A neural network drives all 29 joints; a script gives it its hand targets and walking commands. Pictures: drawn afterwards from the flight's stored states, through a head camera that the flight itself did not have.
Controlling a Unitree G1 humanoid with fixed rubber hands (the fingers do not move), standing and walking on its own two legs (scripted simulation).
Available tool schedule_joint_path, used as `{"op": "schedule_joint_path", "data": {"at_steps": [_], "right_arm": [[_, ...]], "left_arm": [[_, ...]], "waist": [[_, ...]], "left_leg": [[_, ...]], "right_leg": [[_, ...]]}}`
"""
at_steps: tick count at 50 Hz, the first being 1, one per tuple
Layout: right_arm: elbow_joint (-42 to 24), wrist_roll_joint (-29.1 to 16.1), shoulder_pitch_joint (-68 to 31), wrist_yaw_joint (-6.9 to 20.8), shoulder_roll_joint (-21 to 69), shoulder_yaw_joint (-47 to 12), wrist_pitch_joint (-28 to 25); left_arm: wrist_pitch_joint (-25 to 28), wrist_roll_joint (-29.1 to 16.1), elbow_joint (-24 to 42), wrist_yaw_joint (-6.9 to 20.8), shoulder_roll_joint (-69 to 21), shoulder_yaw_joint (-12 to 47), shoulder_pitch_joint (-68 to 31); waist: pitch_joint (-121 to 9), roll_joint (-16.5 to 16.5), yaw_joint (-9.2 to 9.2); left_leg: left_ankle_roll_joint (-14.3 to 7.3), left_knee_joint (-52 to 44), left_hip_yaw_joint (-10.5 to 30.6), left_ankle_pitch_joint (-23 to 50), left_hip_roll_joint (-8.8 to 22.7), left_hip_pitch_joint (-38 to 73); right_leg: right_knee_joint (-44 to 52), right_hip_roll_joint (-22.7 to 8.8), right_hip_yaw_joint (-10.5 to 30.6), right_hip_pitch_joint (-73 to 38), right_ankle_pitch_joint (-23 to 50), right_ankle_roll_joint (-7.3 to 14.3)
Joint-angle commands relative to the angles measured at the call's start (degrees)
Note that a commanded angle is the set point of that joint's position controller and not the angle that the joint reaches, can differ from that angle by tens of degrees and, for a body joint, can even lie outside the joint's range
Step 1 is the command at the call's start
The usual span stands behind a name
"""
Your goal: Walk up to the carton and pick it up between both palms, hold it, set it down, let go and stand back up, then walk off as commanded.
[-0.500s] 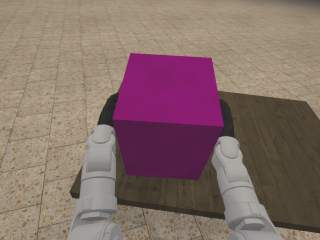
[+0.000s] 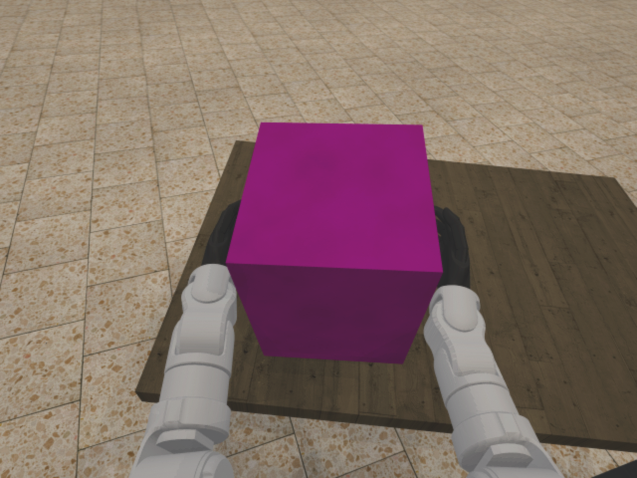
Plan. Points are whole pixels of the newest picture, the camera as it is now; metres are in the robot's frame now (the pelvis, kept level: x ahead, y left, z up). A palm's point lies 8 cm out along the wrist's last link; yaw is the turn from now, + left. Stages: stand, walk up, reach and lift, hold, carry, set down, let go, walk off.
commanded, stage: set down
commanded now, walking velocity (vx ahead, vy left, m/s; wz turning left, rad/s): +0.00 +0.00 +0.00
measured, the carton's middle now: (336, 250) +0.39 -0.01 +0.09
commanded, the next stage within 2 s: none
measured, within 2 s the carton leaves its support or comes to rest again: rests again in 1.60 s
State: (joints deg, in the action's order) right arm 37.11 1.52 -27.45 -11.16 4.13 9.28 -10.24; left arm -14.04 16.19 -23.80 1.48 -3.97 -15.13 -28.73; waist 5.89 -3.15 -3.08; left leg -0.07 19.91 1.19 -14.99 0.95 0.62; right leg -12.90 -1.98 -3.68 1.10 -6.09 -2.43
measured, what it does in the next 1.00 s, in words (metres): stands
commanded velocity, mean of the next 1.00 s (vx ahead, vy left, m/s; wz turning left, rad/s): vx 0.00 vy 0.00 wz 0.00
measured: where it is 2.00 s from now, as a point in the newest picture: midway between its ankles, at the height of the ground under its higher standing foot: outside the picture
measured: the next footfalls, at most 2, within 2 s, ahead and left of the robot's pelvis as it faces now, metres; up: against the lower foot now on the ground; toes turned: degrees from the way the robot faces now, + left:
none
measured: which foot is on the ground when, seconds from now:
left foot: down 0.00-1.00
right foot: down 0.00-1.00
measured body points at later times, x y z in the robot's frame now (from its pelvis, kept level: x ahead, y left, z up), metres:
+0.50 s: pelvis +0.02 +0.01 +0.00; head +0.03 +0.05 +0.45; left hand +0.41 +0.13 +0.06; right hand +0.36 -0.16 +0.07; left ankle -0.04 +0.11 -0.75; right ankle +0.02 -0.15 -0.75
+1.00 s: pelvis +0.01 +0.01 +0.00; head +0.05 +0.04 +0.45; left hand +0.42 +0.13 +0.03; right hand +0.36 -0.16 +0.04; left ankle -0.04 +0.11 -0.75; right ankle +0.02 -0.15 -0.75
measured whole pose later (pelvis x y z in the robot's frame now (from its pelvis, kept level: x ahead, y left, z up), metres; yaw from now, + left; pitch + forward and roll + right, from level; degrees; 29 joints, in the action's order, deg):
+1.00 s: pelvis +0.01 +0.01 +0.00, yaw -1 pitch +4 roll -2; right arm 53.8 15.6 -31.5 -11.6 8.5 26.7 -24.0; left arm 7.1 18.2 -58.0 1.8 0.5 -19.5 -40.4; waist 1.5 -2.2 -2.9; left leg -0.3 22.1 0.8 -15.2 1.0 -10.5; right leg -12.0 -1.9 -3.3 10.9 -4.5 -2.7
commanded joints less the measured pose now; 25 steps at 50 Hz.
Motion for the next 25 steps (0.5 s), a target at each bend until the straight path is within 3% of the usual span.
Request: {"op": "schedule_joint_path", "data": {"at_steps": [1,3,5,6,7,8,9,10,12,13,15,17,18,19,20,21,22,23,24,25], "right_arm": [[-11.63,2.70,-38.59,7.42,28.23,-25.00,-3.76],[-10.84,3.20,-37.39,6.89,28.78,-23.45,-3.93],[-9.85,3.66,-36.42,6.48,27.94,-24.78,-4.41],[-11.70,3.02,-38.43,6.43,29.38,-25.11,-5.03],[-13.50,2.52,-37.73,6.39,30.72,-27.12,-5.54],[-11.33,2.79,-38.13,6.35,30.75,-25.49,-5.73],[-13.23,3.27,-38.25,6.40,29.60,-24.88,-6.44],[-10.11,4.94,-37.79,6.52,28.41,-22.54,-5.80],[-9.44,4.25,-34.68,6.24,28.53,-24.33,-6.05],[-9.12,4.73,-35.07,6.33,28.98,-23.76,-6.64],[-8.91,4.43,-36.45,6.38,28.33,-22.57,-7.08],[-4.92,6.16,-36.24,6.46,27.91,-20.02,-7.49],[-5.58,6.30,-37.57,6.35,28.90,-20.22,-7.74],[-7.33,6.25,-37.84,6.60,29.25,-21.03,-8.60],[-6.09,6.53,-37.16,6.48,29.38,-20.59,-8.95],[-6.60,6.84,-36.94,6.37,30.00,-20.41,-9.71],[-4.91,7.22,-36.67,6.73,30.26,-20.09,-9.50],[-4.85,7.08,-38.10,7.07,29.54,-18.95,-9.92],[-3.13,7.42,-37.00,7.08,29.59,-18.81,-10.11],[-2.64,8.19,-36.22,6.88,29.61,-18.36,-10.27]], "left_arm": [[4.71,-2.84,6.83,7.26,-31.14,27.51,-36.36],[5.71,-3.71,7.89,7.15,-31.59,28.35,-38.78],[5.32,-2.24,4.38,7.63,-30.25,26.57,-33.99],[6.50,-3.33,6.68,7.33,-31.09,27.46,-36.39],[7.42,-4.08,10.66,6.69,-31.67,28.82,-36.98],[7.90,-4.45,11.53,6.16,-32.67,30.37,-39.81],[8.37,-4.63,9.75,6.16,-32.55,30.61,-37.47],[8.56,-3.91,6.03,6.09,-31.47,29.35,-37.80],[7.81,-2.74,4.68,6.71,-30.79,27.43,-33.80],[8.63,-2.90,5.91,6.43,-31.22,27.83,-36.35],[8.43,-2.36,2.28,6.87,-31.20,26.97,-35.34],[9.25,-2.48,1.99,6.92,-31.24,26.22,-39.08],[9.37,-2.40,0.11,7.11,-31.70,25.66,-38.65],[10.59,-2.17,1.47,6.72,-31.47,26.39,-40.12],[10.62,-1.92,1.32,6.65,-32.51,26.03,-39.10],[11.37,-2.05,0.57,6.52,-33.41,26.28,-38.50],[12.30,-1.37,-0.62,6.47,-32.04,25.47,-40.48],[12.42,-1.50,-1.56,6.10,-32.96,25.58,-39.98],[12.43,-0.69,-4.34,6.30,-31.55,23.55,-37.67],[12.54,0.32,-6.10,6.66,-30.86,22.33,-38.13]], "waist": [[-28.27,5.26,-1.10],[-29.59,4.86,-2.53],[-30.52,4.58,-2.06],[-33.66,5.05,-1.63],[-35.85,6.04,-1.98],[-33.66,9.20,-1.95],[-36.03,8.61,-2.30],[-32.80,8.54,-2.41],[-31.50,6.23,-1.45],[-33.26,6.62,-2.84],[-30.02,6.33,-1.99],[-30.43,8.48,-2.83],[-30.82,6.16,-2.54],[-33.07,6.97,-1.97],[-33.93,7.74,-2.64],[-36.14,6.32,-3.38],[-35.37,7.96,-2.18],[-35.31,7.98,-2.53],[-33.42,7.44,-1.27],[-32.81,5.86,-1.44]], "left_leg": [[5.34,-1.28,-4.14,34.70,-1.39,-0.79],[6.13,-0.47,-3.74,37.24,-1.25,0.14],[5.65,0.01,-4.63,38.41,-2.16,0.32],[5.87,0.32,-4.31,37.64,-2.17,-0.92],[6.04,1.03,-3.28,40.10,-1.87,-0.11],[7.19,1.48,-2.81,43.51,-1.10,2.57],[6.93,2.28,-2.85,44.73,-1.11,2.62],[7.29,2.16,-3.10,44.20,-0.85,2.47],[6.63,1.46,-3.46,42.09,-1.34,-0.41],[6.99,1.88,-3.34,42.73,-1.28,1.23],[7.01,1.98,-3.66,45.32,-0.74,1.90],[7.07,1.47,-3.44,41.54,-0.92,0.61],[6.87,1.65,-3.66,43.22,-0.84,0.54],[6.93,1.79,-3.40,42.97,-0.89,0.09],[7.15,2.38,-3.52,43.96,-1.57,0.74],[7.10,2.46,-3.11,45.03,-1.09,1.28],[7.15,2.47,-3.83,43.47,-1.39,1.48],[7.58,2.78,-3.37,45.18,-1.07,0.83],[7.17,2.41,-3.75,45.24,-1.02,0.92],[6.87,2.50,-4.06,44.79,-1.20,0.80]], "right_leg": [[-3.69,3.95,-3.32,-17.63,21.86,0.89],[-3.39,4.10,-3.84,-16.77,21.94,0.79],[-4.15,3.48,-2.90,-19.26,27.73,0.55],[-5.00,3.25,-2.73,-19.95,29.28,0.11],[-5.71,3.69,-2.72,-20.12,29.13,0.13],[-5.02,4.22,-3.19,-16.66,24.96,0.86],[-4.65,4.15,-3.05,-14.37,24.21,0.79],[-3.90,4.71,-3.70,-12.79,22.66,1.15],[-4.49,3.84,-2.60,-17.60,27.26,0.91],[-4.82,4.32,-2.96,-16.34,26.87,0.82],[-3.42,4.45,-2.96,-15.63,25.72,1.12],[-3.57,3.88,-3.28,-14.21,22.01,1.02],[-3.38,4.18,-3.33,-15.01,23.62,1.23],[-4.13,4.04,-2.92,-15.07,24.48,1.03],[-4.35,3.99,-2.85,-15.01,27.66,1.13],[-4.75,4.32,-3.08,-14.56,28.41,1.17],[-4.25,4.09,-3.04,-13.62,25.37,0.94],[-3.96,4.30,-3.10,-11.93,25.34,1.47],[-3.82,4.18,-3.02,-12.49,26.31,1.15],[-3.84,4.14,-3.03,-13.87,26.66,0.71]]}}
